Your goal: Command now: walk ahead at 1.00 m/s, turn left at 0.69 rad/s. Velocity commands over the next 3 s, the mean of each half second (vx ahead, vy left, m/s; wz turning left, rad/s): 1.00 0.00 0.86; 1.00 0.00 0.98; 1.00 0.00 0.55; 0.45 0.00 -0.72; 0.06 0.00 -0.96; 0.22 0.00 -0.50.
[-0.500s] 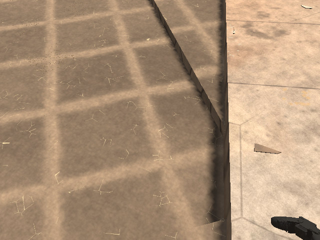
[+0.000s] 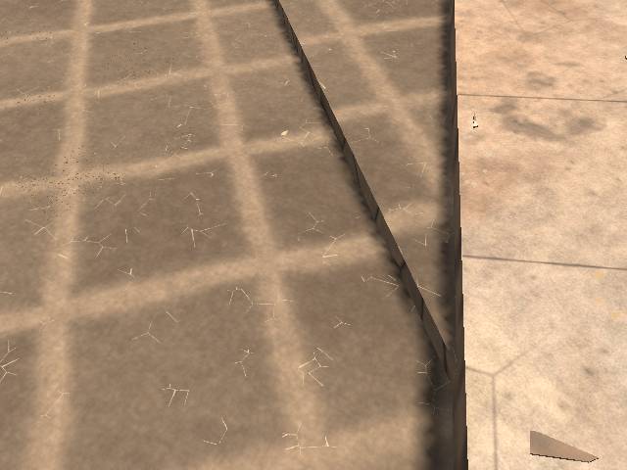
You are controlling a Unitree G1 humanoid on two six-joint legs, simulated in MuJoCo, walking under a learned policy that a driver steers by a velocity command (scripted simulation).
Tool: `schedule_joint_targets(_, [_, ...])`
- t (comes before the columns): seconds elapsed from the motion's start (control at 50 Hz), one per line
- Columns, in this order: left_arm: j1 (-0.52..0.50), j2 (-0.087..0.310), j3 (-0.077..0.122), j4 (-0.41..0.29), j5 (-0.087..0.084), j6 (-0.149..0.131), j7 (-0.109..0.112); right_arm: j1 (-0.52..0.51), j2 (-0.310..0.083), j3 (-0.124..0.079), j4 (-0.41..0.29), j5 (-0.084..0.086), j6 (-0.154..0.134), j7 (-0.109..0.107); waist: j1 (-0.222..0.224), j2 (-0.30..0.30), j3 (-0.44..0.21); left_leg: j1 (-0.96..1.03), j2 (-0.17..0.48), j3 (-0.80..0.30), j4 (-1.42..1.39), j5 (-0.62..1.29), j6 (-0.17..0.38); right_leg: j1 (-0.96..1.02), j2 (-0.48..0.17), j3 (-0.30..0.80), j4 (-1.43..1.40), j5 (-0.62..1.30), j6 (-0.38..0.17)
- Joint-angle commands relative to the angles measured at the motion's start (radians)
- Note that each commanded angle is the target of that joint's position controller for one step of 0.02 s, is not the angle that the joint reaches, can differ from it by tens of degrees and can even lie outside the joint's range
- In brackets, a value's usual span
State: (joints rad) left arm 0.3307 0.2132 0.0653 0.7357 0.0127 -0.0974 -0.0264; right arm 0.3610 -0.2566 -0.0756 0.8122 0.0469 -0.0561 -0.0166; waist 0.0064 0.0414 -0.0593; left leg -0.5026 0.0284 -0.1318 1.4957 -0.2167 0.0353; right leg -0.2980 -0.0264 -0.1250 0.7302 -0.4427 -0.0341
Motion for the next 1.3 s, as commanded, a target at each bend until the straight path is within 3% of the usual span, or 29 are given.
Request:
schedule_joint_targets(0.02, [-0.036, -0.041, -0.003, 0.001, 0.002, -0.034, 0.004, 0.076, 0.021, -0.003, -0.062, 0.013, 0.039, 0.02, -0.059, -0.129, 0.16, -0.219, 0.116, -0.046, -0.066, 0.113, 0.0, 0.034, -0.224, 0.193, -0.401, 0.385, -0.002])
schedule_joint_targets(0.12, [0.056, 0.121, 0.045, 0.048, 0.003, -0.051, 0.08, -0.18, -0.001, 0.002, -0.189, -0.03, 0.038, 0.065, -0.003, -0.054, 0.187, -0.344, 0.099, 0.041, -0.422, 0.313, 0.021, 0.178, -0.231, 0.021, -0.449, 0.568, -0.014])
schedule_joint_targets(0.22, [0.109, 0.168, 0.047, 0.068, -0.025, -0.029, 0.1, -0.33, -0.025, -0.003, -0.232, -0.003, 0.008, 0.123, 0.023, -0.046, 0.193, -0.099, 0.012, 0.199, -0.867, 0.63, 0.055, 0.23, -0.189, -0.154, -0.399, 0.557, 0.065])
schedule_joint_targets(0.28, [0.113, 0.26, 0.066, 0.047, -0.054, 0.005, 0.09, -0.255, -0.098, -0.033, -0.23, -0.001, 0.01, 0.11, -0.046, -0.131, 0.139, 0.036, -0.095, 0.332, -0.859, 0.437, 0.093, 0.382, -0.223, -0.161, -0.178, 1.234, 0.068])
schedule_joint_targets(0.32, [0.044, 0.245, 0.061, 0.024, -0.043, 0.003, 0.075, 0.12, -0.202, -0.087, -0.126, -0.005, 0.034, 0.091, -0.232, -0.189, 0.004, 0.468, -0.078, 0.281, -0.834, 0.366, 0.2, 0.213, -0.229, -0.128, 0.331, 1.448, 0.026])
schedule_joint_targets(0.34, [-0.096, 0.214, 0.059, -0.001, -0.063, -0.027, 0.051, 0.342, -0.244, -0.117, -0.06, 0.0, 0.043, 0.066, -0.381, 0.036, -0.007, 0.817, 0.004, 0.159, -1.053, 0.601, 0.296, -0.09, -0.032, -0.144, 0.939, 0.78, 0.06])
schedule_joint_targets(0.36, [-0.038, 0.029, 0.012, -0.085, -0.014, -0.077, 0.044, 0.257, -0.257, -0.084, -0.047, -0.056, 0.03, 0.076, -0.185, 0.287, 0.0, 1.019, 0.024, -0.046, -0.786, 0.786, 0.309, -0.556, 0.076, 0.021, 1.306, -0.255, 0.052])
schedule_joint_targets(0.38, [0.06, 0.015, -0.016, -0.124, -0.019, -0.105, 0.039, 0.231, -0.226, -0.058, -0.093, -0.075, 0.01, 0.087, -0.109, 0.178, -0.266, 1.095, 0.125, -0.315, -0.779, 0.605, 0.445, -0.627, 0.04, 0.236, 1.298, -0.304, 0.026])
schedule_joint_targets(0.4, [-0.029, 0.086, -0.01, -0.188, -0.066, -0.122, 0.038, 0.264, -0.226, -0.075, -0.085, -0.078, -0.018, 0.093, -0.132, 0.057, -0.343, 1.128, 0.229, -0.656, -1.077, -0.015, 0.557, -0.749, 0.064, 0.293, 1.224, -0.234, 0.027])
schedule_joint_targets(0.42, [-0.148, 0.105, -0.003, -0.201, -0.077, -0.126, 0.056, 0.197, -0.182, -0.069, -0.091, -0.055, -0.038, 0.089, -0.119, -0.098, -0.202, 0.964, 0.237, -0.805, -1.22, -0.262, 0.485, -0.791, 0.005, 0.3, 1.048, -0.152, 0.013])
schedule_joint_targets(0.46, [-0.107, 0.133, 0.013, -0.147, -0.058, -0.091, 0.056, -0.041, -0.089, -0.03, -0.166, -0.053, -0.053, 0.069, 0.044, -0.245, 0.045, 0.442, 0.199, -0.709, -1.22, -0.266, 0.397, -0.635, -0.071, 0.353, 0.765, 0.053, 0.017])
schedule_joint_targets(0.52, [-0.188, 0.16, 0.024, -0.183, 0.008, -0.051, 0.067, -0.188, -0.105, -0.03, -0.215, -0.038, -0.037, 0.007, 0.093, -0.141, 0.191, -0.126, 0.026, -0.389, -1.25, -0.059, 0.324, -0.303, -0.105, 0.275, 0.3, 0.234, 0.111])
schedule_joint_targets(0.54, [-0.231, 0.114, 0.009, -0.196, 0.025, -0.05, 0.054, -0.181, -0.114, -0.037, -0.199, -0.021, -0.027, -0.011, 0.082, -0.106, 0.174, -0.273, -0.055, -0.254, -1.217, -0.036, 0.286, -0.082, -0.076, 0.217, 0.134, 0.401, 0.104])
schedule_joint_targets(0.64, [-0.329, 0.091, 0.021, -0.243, -0.043, -0.038, 0.036, 0.024, -0.096, -0.042, -0.124, 0.019, -0.015, -0.011, -0.022, 0.02, 0.081, -0.052, -0.071, -0.291, -1.021, -0.102, 0.195, 0.097, 0.054, 0.175, -0.163, 0.454, 0.094])
schedule_joint_targets(0.68, [-0.128, 0.153, 0.062, -0.201, -0.048, -0.055, 0.033, -0.001, -0.067, -0.028, -0.145, -0.005, -0.011, 0.002, 0.11, 0.059, -0.061, 0.051, -0.096, -0.261, -0.717, 0.157, 0.134, 0.306, 0.041, 0.191, -0.153, 0.344, 0.035])
schedule_joint_targets(0.7, [0.134, 0.23, 0.081, -0.166, -0.03, -0.059, 0.035, -0.066, -0.007, 0.0, -0.196, -0.033, -0.016, 0.018, 0.231, -0.002, -0.234, -0.08, -0.123, -0.17, -0.344, 0.145, 0.085, 0.603, -0.14, 0.386, -0.113, 0.149, -0.04])
schedule_joint_targets(0.72, [0.185, 0.321, 0.09, -0.123, -0.002, -0.069, 0.018, 0.091, 0.058, 0.026, -0.251, 0.021, -0.024, 0.023, 0.104, -0.496, -0.404, -0.332, -0.176, -0.096, 0.007, -0.312, 0.048, 0.788, -0.446, 1.097, -0.399, -0.267, -0.245])
schedule_joint_targets(0.74, [0.081, 0.243, 0.08, -0.156, -0.018, -0.055, 0.022, 0.07, -0.03, 0.016, -0.236, 0.044, -0.009, 0.011, 0.108, -0.404, -0.254, -0.49, -0.06, -0.06, 0.09, -0.228, 0.045, 0.712, -0.429, 1.188, -0.465, -0.602, -0.221])
schedule_joint_targets(0.8, [0.01, 0.146, 0.043, -0.102, -0.007, -0.013, 0.044, -0.189, -0.056, 0.006, -0.305, -0.035, 0.017, 0.018, 0.1, -0.084, 0.038, -0.462, 0.037, 0.02, 0.06, -0.13, 0.048, 0.344, -0.3, 0.682, -0.427, -0.089, -0.125])
schedule_joint_targets(0.86, [-0.077, 0.099, 0.021, -0.042, -0.015, -0.01, 0.041, -0.168, -0.024, 0.008, -0.332, -0.002, 0.051, 0.041, 0.003, -0.14, 0.113, -0.37, 0.105, 0.008, -0.034, -0.152, 0.038, 0.146, -0.263, 0.419, -0.479, 0.114, -0.083])
schedule_joint_targets(0.94, [-0.112, 0.177, 0.039, -0.003, -0.004, -0.016, 0.046, -0.202, -0.066, 0.006, -0.354, -0.018, 0.065, 0.04, -0.029, -0.099, 0.134, -0.388, 0.138, 0.015, -0.178, 0.043, -0.004, 0.135, -0.268, 0.184, -0.546, 0.282, -0.086])
schedule_joint_targets(1.04, [-0.048, 0.257, 0.05, 0.035, -0.008, -0.01, 0.047, -0.364, -0.08, 0.008, -0.368, -0.015, 0.045, 0.074, 0.035, -0.057, 0.194, -0.238, 0.094, 0.189, -0.573, 0.226, 0.048, 0.232, -0.202, -0.058, -0.588, 0.419, -0.03])
schedule_joint_targets(1.12, [-0.061, 0.37, 0.075, 0.023, -0.024, 0.021, 0.036, -0.123, -0.198, -0.054, -0.315, 0.013, 0.046, 0.075, -0.144, -0.203, 0.029, 0.166, -0.082, 0.34, -0.627, -0.009, 0.131, 0.347, -0.24, -0.121, -0.171, 1.455, -0.032])
schedule_joint_targets(1.14, [-0.121, 0.368, 0.074, -0.006, -0.034, 0.023, 0.038, 0.143, -0.268, -0.095, -0.232, 0.011, 0.049, 0.072, -0.279, -0.182, -0.08, 0.524, -0.109, 0.306, -0.742, 0.056, 0.185, 0.188, -0.223, -0.111, 0.138, 1.462, -0.024])
schedule_joint_targets(1.16, [-0.135, 0.241, 0.036, -0.021, -0.017, 0.004, 0.039, 0.254, -0.302, -0.105, -0.158, 0.021, 0.056, 0.059, -0.28, 0.022, -0.027, 0.772, -0.048, 0.116, -0.792, 0.074, 0.23, -0.159, -0.084, -0.069, 0.581, 0.487, 0.028])
schedule_joint_targets(1.18, [-0.023, 0.076, -0.016, -0.115, -0.015, -0.047, 0.032, 0.118, -0.371, -0.086, -0.208, -0.01, 0.03, 0.065, -0.053, 0.377, -0.155, 0.936, 0.137, -0.552, -1.042, -0.255, 0.418, -0.525, 0.089, 0.117, 0.901, -0.152, 0.028])
schedule_joint_targets(1.2, [-0.122, 0.209, -0.004, -0.152, -0.038, -0.096, 0.026, 0.125, -0.282, -0.069, -0.244, -0.022, 0.003, 0.071, -0.127, 0.226, -0.261, 0.945, 0.222, -0.801, -1.234, -0.519, 0.425, -0.605, 0.048, 0.299, 0.869, -0.025, -0.017])
schedule_joint_targets(1.24, [-0.224, 0.198, -0.01, -0.157, -0.057, -0.11, 0.033, 0.083, -0.216, -0.048, -0.212, -0.04, -0.034, 0.071, -0.068, -0.042, -0.029, 0.631, 0.214, -0.658, -1.273, -0.364, 0.342, -0.564, -0.022, 0.275, 0.701, 0.09, -0.033])
schedule_joint_targets(1.3, [-0.09, 0.189, -0.006, -0.071, -0.034, -0.04, 0.023, -0.082, -0.12, -0.009, -0.221, -0.051, -0.04, 0.056, 0.041, -0.036, 0.053, 0.311, 0.121, -0.336, -1.251, -0.148, 0.275, -0.369, -0.127, 0.246, 0.519, 0.199, 0.007])
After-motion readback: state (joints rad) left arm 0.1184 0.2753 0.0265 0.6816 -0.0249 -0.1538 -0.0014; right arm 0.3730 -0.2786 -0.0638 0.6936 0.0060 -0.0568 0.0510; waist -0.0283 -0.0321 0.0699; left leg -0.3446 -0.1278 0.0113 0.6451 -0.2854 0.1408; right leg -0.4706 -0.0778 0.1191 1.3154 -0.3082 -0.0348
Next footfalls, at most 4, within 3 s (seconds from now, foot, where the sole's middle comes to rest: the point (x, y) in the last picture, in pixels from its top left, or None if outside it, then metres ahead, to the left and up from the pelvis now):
0.34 left None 0.45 0.14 -0.83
0.70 right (303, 369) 0.86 0.10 -0.83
1.16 left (120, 376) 0.85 0.57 -0.83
1.62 right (3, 286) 1.17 1.00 -0.83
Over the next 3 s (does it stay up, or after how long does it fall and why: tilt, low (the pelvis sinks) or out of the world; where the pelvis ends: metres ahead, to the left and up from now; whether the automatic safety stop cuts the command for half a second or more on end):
stays up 1.20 1.08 -0.06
